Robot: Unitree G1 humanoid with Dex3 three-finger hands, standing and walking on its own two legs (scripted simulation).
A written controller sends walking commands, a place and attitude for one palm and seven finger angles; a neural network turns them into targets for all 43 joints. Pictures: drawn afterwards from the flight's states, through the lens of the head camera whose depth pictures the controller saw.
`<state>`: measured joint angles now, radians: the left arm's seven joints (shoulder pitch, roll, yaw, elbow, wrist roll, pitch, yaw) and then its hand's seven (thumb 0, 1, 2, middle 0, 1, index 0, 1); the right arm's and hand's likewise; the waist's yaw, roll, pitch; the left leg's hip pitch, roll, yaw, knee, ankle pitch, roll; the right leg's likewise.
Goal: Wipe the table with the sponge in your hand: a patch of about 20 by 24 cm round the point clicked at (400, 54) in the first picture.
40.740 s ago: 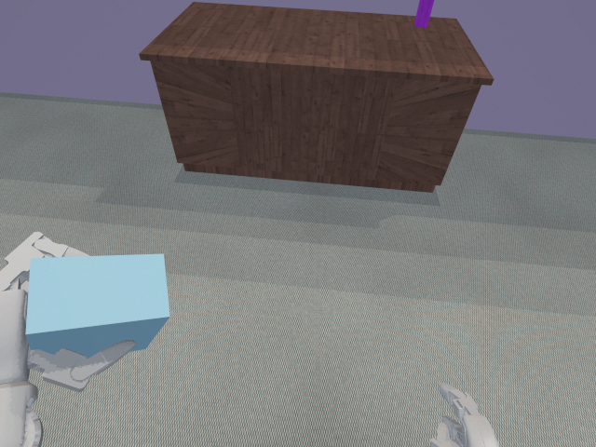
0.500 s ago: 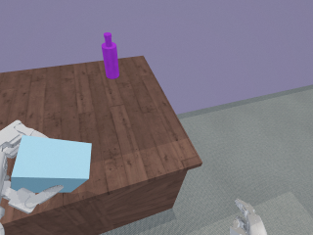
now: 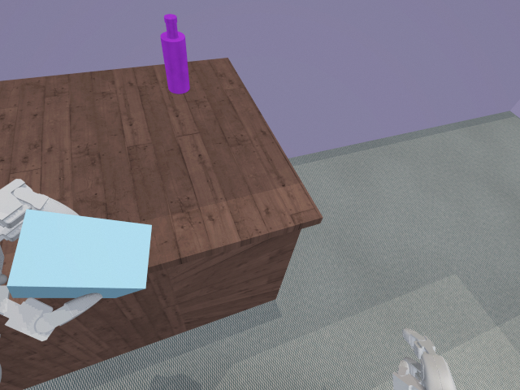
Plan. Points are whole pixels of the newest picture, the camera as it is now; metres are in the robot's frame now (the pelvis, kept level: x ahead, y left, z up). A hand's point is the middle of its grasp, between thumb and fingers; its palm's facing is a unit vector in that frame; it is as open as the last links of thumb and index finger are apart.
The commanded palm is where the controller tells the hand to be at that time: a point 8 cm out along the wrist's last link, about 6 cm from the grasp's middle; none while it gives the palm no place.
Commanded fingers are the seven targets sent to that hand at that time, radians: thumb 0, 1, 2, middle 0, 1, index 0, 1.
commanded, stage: step back with the hand held close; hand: left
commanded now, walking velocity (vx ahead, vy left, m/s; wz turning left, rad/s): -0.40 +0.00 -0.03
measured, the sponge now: (97, 263) +0.24 +0.20 +0.14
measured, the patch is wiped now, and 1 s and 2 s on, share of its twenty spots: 0.95 0.95 0.95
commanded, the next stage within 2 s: stop stepping back and stand still in 0.04 s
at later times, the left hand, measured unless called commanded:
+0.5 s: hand out of the picture +0.07 +0.22 +0.16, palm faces +0.34 -0.88 -0.34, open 10.6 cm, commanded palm +0.01 +0.26 +0.19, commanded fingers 0.00 0.10 1.30 -1.20 -1.60 -1.20 -1.60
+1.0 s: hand out of the picture -0.02 +0.20 +0.15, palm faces +0.33 -0.86 -0.38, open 10.6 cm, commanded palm -0.07 +0.25 +0.19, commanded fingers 0.00 0.10 1.30 -1.20 -1.60 -1.20 -1.60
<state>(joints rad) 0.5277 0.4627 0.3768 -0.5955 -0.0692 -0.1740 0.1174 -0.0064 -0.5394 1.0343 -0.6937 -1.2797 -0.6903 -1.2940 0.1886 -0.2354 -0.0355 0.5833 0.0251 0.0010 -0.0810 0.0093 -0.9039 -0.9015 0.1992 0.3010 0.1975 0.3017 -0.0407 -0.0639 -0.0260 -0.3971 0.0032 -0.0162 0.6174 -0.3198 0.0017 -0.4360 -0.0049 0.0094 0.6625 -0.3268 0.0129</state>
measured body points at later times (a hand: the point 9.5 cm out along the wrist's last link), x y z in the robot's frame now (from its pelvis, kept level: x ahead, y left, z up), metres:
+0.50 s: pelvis -0.14 -0.02 +0.00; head -0.18 +0.00 +0.45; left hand +0.04 +0.26 +0.18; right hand -0.01 -0.29 -0.07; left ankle -0.21 +0.10 -0.68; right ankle -0.09 -0.14 -0.73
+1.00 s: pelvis -0.22 -0.04 -0.01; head -0.23 -0.01 +0.44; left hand -0.04 +0.24 +0.17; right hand -0.08 -0.27 -0.09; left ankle -0.26 +0.07 -0.71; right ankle -0.14 -0.11 -0.73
